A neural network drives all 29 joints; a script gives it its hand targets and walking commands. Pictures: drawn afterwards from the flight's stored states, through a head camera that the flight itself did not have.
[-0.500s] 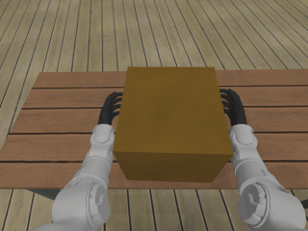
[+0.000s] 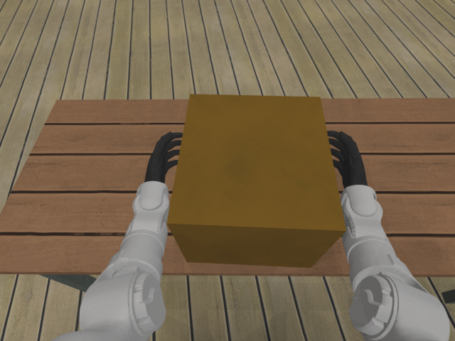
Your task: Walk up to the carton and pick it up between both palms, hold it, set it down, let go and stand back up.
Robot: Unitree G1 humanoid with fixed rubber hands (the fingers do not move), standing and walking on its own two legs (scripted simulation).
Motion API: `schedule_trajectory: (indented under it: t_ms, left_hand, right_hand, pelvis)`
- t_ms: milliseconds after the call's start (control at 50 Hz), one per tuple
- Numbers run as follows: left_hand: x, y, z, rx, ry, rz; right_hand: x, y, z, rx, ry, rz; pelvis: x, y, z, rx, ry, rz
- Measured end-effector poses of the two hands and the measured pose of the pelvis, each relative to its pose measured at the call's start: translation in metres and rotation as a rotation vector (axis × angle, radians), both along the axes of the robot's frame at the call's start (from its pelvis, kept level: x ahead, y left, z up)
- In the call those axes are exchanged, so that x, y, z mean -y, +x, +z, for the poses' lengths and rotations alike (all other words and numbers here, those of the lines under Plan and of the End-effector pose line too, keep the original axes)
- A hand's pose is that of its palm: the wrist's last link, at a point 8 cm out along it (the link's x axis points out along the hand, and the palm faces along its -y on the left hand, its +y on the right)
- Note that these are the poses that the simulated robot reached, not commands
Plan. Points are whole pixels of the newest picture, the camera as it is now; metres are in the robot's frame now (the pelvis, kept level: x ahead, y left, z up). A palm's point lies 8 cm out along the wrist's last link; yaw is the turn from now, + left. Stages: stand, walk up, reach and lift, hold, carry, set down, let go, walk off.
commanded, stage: set down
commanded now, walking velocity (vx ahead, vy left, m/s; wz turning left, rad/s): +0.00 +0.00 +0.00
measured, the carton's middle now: (251, 182) +0.42 +0.00 -0.03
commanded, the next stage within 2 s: none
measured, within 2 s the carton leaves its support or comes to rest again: neither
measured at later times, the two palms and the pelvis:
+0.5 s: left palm (161, 172) +0.41 +0.17 +0.01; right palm (350, 171) +0.41 -0.18 +0.03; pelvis +0.00 +0.00 -0.01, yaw -3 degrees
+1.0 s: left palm (140, 167) +0.41 +0.21 +0.02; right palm (385, 164) +0.43 -0.24 +0.03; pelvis -0.04 -0.02 -0.05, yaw -2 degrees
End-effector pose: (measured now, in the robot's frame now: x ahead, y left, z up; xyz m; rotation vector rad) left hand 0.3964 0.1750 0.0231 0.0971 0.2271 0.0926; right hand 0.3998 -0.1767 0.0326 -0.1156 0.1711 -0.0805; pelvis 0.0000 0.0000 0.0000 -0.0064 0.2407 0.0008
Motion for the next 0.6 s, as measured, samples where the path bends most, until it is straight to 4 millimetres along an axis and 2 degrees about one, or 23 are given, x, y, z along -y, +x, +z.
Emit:
schedule_trajectory:
  t_ms: [380,520,600]
  left_hand:
    - [0.001,0.003,-0.005,-0.023,-0.001,0.015]
    - [0.003,0.013,-0.009,-0.061,-0.052,0.052]
    - [-0.002,0.016,-0.004,-0.055,-0.042,0.050]
  right_hand:
    - [0.002,0.002,-0.003,-0.037,0.024,-0.009]
    - [0.003,0.017,-0.004,-0.122,0.045,-0.017]
    - [0.013,0.024,0.002,-0.107,0.044,-0.038]
  pelvis:
    - [-0.001,0.000,-0.001,-0.009,0.001,-0.026]
    - [-0.001,-0.001,-0.014,-0.105,-0.012,-0.047]
    - [0.001,-0.004,-0.022,-0.132,-0.015,-0.046]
